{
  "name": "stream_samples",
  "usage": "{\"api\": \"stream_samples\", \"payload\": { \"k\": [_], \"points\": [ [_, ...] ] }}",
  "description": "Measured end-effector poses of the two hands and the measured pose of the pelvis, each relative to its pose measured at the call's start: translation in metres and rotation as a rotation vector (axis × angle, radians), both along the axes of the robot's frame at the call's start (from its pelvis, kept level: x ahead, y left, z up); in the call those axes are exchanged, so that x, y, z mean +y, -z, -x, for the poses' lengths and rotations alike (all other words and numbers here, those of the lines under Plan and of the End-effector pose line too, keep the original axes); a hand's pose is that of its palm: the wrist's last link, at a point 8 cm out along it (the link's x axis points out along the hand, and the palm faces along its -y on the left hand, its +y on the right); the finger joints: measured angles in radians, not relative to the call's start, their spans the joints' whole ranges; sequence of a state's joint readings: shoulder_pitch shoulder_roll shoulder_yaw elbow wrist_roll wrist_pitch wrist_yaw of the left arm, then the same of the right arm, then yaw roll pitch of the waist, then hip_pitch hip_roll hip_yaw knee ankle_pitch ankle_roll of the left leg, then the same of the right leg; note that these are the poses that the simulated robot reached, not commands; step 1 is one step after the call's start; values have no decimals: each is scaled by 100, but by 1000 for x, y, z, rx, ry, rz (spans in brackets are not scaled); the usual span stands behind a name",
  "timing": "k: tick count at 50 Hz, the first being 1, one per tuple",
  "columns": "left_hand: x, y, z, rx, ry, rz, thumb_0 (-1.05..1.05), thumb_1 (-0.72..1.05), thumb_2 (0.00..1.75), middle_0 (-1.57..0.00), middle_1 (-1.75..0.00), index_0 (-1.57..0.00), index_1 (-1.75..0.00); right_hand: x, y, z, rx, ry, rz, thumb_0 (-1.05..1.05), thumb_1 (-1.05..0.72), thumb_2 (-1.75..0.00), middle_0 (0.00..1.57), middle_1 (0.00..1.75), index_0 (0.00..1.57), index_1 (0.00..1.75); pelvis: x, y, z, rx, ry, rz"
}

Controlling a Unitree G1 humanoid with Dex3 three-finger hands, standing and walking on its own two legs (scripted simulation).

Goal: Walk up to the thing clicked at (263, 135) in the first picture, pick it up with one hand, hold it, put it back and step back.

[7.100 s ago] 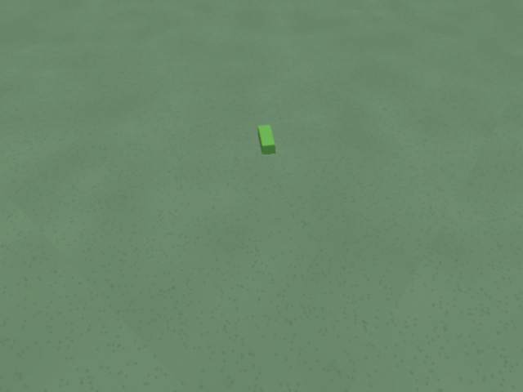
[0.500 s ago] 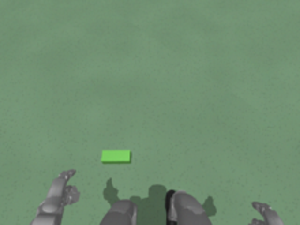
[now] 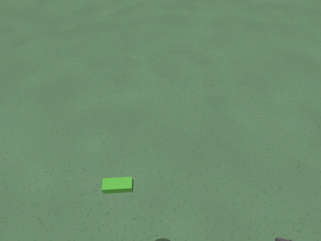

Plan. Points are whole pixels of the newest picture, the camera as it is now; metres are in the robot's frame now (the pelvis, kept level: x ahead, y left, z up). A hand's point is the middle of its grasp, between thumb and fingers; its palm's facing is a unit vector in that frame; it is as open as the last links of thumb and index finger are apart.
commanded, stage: walk up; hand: left
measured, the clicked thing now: (117, 185) +0.53 +0.26 -0.73
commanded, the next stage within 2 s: none
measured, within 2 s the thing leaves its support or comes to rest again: neither
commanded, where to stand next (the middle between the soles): +0.09 -0.01 m, yaw +3 degrees
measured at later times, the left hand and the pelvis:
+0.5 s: hand out of the picture +0.12 +0.26 -0.17, palm faces +0.04 -0.93 -0.37, open 7.4 cm; pelvis +0.01 +0.00 -0.02, yaw +3 degrees
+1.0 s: hand out of the picture -0.05 +0.30 -0.12, palm faces +0.09 -0.88 -0.46, open 7.4 cm; pelvis -0.02 +0.00 +0.00, yaw +5 degrees
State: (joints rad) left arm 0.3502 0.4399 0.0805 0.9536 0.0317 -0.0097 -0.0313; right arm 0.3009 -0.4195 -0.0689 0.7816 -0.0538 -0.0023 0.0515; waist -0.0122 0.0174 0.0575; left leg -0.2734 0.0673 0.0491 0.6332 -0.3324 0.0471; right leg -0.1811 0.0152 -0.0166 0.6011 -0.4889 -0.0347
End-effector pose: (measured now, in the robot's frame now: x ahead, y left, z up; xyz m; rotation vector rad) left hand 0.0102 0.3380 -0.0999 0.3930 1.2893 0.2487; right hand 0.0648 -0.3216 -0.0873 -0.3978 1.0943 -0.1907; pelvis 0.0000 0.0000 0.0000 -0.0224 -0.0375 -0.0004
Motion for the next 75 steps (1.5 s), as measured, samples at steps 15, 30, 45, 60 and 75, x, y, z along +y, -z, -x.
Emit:
{"api": "stream_samples", "payload": {
  "k": [15, 30, 45, 60, 75],
  "points": [
    [-21, -16, -28, -100, -44, -33, 1, 90, 90, -21, -30, -20, -30, 4, 27, -27, 111, -4, -68, 1, -91, -90, 20, 30, 21, 30, -6, -2, -32, -34, -50, -11],
    [-47, 29, -86, -159, 29, 50, 1, 91, 90, -21, -30, -20, -30, 22, 34, -78, -69, -41, -39, 0, -91, -90, 21, 30, 21, 30, -9, 23, 8, -8, -6, -30],
    [-23, -24, 42, -97, -82, -72, 1, 90, 90, -21, -30, -21, -30, -12, 36, 16, 143, -30, -63, 0, -91, -90, 20, 30, 21, 30, -15, 1, 29, 0, -66, -57],
    [14, 11, 15, -45, -65, 45, 1, 91, 90, -20, -30, -20, -30, 33, -5, -10, -12, -42, 14, 0, -91, -90, 20, 30, 21, 30, 25, -1, -4, -33, -70, -43],
    [-35, 13, -74, -184, 21, 26, 1, 91, 90, -21, -30, -20, -30, 15, 43, -44, 20, 4, -33, 0, -91, -90, 20, 30, 21, 30, -5, 18, 13, -28, -63, -36]
  ]
}}
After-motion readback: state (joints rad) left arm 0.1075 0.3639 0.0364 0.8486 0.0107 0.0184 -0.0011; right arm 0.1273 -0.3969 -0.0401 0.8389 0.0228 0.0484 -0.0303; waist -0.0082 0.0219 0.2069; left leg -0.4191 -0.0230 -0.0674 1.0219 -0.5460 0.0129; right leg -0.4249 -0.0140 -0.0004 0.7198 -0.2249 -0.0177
